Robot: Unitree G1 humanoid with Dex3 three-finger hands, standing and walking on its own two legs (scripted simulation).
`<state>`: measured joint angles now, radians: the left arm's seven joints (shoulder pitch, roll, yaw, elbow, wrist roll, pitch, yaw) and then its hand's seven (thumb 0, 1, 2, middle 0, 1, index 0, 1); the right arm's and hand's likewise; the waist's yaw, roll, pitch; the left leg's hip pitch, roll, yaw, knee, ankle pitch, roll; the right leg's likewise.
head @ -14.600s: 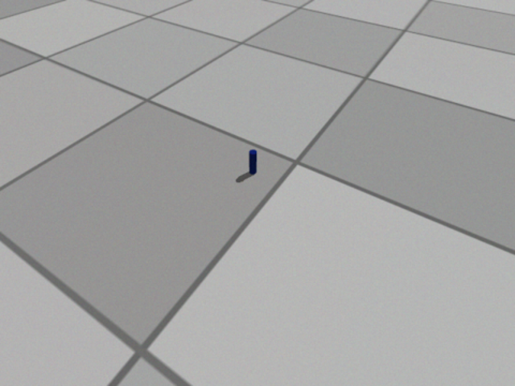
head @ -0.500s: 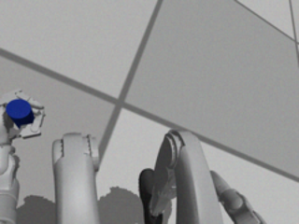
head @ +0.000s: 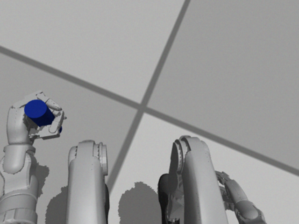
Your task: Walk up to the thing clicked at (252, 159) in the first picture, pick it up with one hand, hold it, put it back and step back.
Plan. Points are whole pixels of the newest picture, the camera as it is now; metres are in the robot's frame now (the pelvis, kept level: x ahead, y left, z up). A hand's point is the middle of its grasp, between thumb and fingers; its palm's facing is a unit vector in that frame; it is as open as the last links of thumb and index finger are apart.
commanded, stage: settle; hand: left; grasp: from the side
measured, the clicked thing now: (46, 120) +0.37 +0.25 -0.06
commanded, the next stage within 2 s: lift in 0.64 s
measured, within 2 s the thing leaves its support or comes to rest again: neither
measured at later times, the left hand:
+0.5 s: hand (42, 115) +0.37 +0.24 +0.00, palm faces +0.08 -0.99 -0.07, open 5.2 cm
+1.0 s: hand (39, 110) +0.37 +0.23 +0.03, palm faces +0.05 -1.00 -0.06, open 5.2 cm
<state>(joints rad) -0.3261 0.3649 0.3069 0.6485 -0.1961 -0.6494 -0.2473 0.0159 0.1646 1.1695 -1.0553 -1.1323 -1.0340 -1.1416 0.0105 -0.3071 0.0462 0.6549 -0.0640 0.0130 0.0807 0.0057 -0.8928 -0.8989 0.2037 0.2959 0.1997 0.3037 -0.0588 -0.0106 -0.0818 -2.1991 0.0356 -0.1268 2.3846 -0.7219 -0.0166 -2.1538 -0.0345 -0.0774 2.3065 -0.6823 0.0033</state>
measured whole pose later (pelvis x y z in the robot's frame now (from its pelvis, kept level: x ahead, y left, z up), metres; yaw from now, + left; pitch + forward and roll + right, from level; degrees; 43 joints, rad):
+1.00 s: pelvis +0.00 +0.00 +0.05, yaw +3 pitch +32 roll -4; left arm -0.35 0.32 0.32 0.65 -0.19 -0.59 -0.31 0.02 0.16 1.17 -1.05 -1.13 -1.03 -1.15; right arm 0.07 -0.29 -0.01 0.67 -0.03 -0.03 0.04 0.01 -0.90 -0.90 0.20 0.30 0.20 0.30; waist -0.05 0.00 -0.16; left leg -2.07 0.03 -0.07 2.21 -0.69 -0.01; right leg -2.04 -0.04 -0.04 2.16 -0.67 0.01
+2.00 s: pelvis +0.05 +0.01 +0.29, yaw +5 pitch +20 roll -2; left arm -0.05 0.26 0.16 0.23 -0.21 -0.29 -0.15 0.01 0.17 1.16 -1.04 -1.16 -1.03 -1.16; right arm 0.19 -0.24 -0.01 0.60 0.05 -0.08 -0.05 0.01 -0.87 -0.89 0.20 0.30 0.20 0.30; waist -0.02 0.03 -0.15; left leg -1.15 0.05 -0.03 1.38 -0.58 -0.01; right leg -1.12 -0.03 -0.05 1.33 -0.56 0.01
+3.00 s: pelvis +0.08 +0.00 +0.38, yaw +5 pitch +8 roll -1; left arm -0.10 0.22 0.16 0.39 -0.20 -0.33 -0.19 0.01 0.17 1.16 -1.03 -1.17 -1.02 -1.16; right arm 0.24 -0.23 0.00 0.65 0.02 -0.04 -0.06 0.01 -0.87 -0.89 0.20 0.30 0.20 0.30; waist -0.02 0.02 -0.05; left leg -0.62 0.05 0.00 0.93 -0.45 -0.02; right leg -0.61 -0.02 -0.04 0.90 -0.43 0.01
